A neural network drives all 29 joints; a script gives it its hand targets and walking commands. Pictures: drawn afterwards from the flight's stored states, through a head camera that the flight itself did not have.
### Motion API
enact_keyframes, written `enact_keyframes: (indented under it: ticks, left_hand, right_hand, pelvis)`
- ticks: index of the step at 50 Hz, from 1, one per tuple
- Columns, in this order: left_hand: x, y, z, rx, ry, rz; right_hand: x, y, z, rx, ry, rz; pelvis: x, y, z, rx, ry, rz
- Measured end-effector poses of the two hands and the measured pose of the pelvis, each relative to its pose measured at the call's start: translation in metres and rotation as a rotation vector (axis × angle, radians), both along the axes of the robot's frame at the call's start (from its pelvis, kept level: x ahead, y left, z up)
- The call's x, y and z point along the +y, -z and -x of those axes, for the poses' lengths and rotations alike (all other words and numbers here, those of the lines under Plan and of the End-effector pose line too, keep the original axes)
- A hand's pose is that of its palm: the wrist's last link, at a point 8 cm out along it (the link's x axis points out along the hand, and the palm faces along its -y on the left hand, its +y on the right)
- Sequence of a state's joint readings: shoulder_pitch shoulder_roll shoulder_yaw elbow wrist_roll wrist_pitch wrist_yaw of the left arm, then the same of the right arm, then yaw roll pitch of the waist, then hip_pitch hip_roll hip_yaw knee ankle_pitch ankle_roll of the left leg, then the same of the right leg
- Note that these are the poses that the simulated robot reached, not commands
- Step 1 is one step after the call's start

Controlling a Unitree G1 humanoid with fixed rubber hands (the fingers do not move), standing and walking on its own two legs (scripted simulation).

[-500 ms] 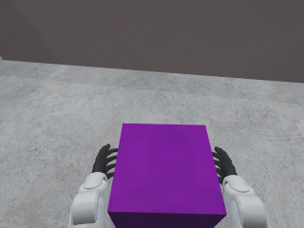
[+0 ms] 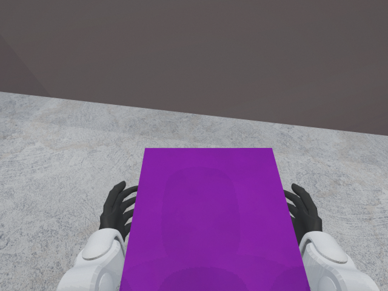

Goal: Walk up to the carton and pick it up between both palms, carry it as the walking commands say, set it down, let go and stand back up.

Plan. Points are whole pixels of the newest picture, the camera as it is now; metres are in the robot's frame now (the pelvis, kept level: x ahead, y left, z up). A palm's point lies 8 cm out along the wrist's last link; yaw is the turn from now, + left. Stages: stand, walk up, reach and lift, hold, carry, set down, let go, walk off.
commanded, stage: carry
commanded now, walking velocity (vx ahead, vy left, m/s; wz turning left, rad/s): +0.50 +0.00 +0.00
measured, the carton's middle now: (207, 238) +0.24 -0.02 +0.03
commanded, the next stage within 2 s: none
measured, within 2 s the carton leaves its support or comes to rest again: neither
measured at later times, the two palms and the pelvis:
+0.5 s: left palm (90, 142) +0.40 +0.21 +0.14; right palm (239, 135) +0.41 -0.10 +0.14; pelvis +0.18 +0.04 +0.03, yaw +3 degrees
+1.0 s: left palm (100, 125) +0.46 +0.21 +0.13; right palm (234, 122) +0.48 -0.11 +0.12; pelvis +0.24 +0.04 +0.03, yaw +2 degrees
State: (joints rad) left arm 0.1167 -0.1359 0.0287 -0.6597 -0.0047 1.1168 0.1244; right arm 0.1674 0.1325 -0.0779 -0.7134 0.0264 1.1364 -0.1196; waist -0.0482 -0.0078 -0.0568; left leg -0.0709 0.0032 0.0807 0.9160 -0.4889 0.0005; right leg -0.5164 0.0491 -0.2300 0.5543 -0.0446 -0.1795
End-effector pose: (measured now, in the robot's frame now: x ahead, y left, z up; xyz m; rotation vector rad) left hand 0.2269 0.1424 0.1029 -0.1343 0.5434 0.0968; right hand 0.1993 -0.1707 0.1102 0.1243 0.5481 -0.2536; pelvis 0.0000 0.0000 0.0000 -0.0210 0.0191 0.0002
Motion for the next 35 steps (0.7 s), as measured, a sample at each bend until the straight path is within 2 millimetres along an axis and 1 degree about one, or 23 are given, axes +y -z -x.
enact_keyframes:
  ticks: [2,5,7,9,11,13,15,18,20,23,28,32,35]
  left_hand:
    - [0.008,0.004,-0.012,0.024,-0.035,-0.031]
    - [0.024,0.005,-0.019,0.076,-0.116,-0.023]
    - [0.032,0.003,-0.022,0.102,-0.165,-0.001]
    - [0.038,-0.008,-0.032,0.082,-0.199,0.014]
    - [0.044,-0.018,-0.045,0.061,-0.221,0.023]
    - [0.050,-0.025,-0.061,0.050,-0.229,0.024]
    - [0.055,-0.029,-0.078,0.044,-0.227,0.016]
    - [0.065,-0.035,-0.105,0.037,-0.214,-0.004]
    - [0.069,-0.036,-0.124,0.046,-0.202,-0.010]
    - [0.070,-0.037,-0.153,0.064,-0.162,-0.026]
    - [0.069,-0.038,-0.197,0.071,-0.102,-0.045]
    - [0.066,-0.037,-0.221,0.065,-0.073,-0.054]
    - [0.066,-0.037,-0.233,0.066,-0.066,-0.065]
  right_hand:
    - [0.007,0.007,-0.026,0.026,-0.045,-0.011]
    - [0.022,0.008,-0.057,0.077,-0.116,-0.019]
    - [0.031,0.002,-0.075,0.101,-0.162,-0.004]
    - [0.039,-0.011,-0.094,0.085,-0.200,0.013]
    - [0.046,-0.024,-0.114,0.063,-0.225,0.031]
    - [0.052,-0.032,-0.132,0.051,-0.237,0.039]
    - [0.057,-0.034,-0.149,0.045,-0.237,0.034]
    - [0.066,-0.033,-0.171,0.039,-0.226,0.016]
    - [0.069,-0.031,-0.185,0.049,-0.215,0.013]
    - [0.070,-0.028,-0.204,0.066,-0.178,-0.001]
    - [0.067,-0.024,-0.228,0.073,-0.117,-0.021]
    - [0.065,-0.021,-0.244,0.068,-0.087,-0.032]
    - [0.065,-0.017,-0.253,0.069,-0.079,-0.043]
  pelvis:
    - [0.000,0.002,-0.015,-0.019,-0.019,0.041]
    - [-0.003,-0.005,-0.036,-0.031,-0.039,0.038]
    - [-0.005,-0.013,-0.050,-0.031,-0.053,0.025]
    - [-0.006,-0.021,-0.064,-0.027,-0.072,0.011]
    - [-0.005,-0.028,-0.079,-0.021,-0.087,-0.005]
    - [-0.001,-0.032,-0.095,-0.015,-0.095,-0.010]
    - [0.004,-0.034,-0.111,-0.013,-0.098,0.000]
    - [0.016,-0.032,-0.136,-0.018,-0.093,0.018]
    - [0.023,-0.032,-0.151,-0.023,-0.081,0.001]
    - [0.034,-0.033,-0.171,-0.012,-0.061,-0.014]
    - [0.046,-0.033,-0.196,0.015,-0.037,-0.024]
    - [0.051,-0.031,-0.213,0.031,-0.029,-0.027]
    - [0.053,-0.030,-0.223,0.040,-0.025,-0.025]
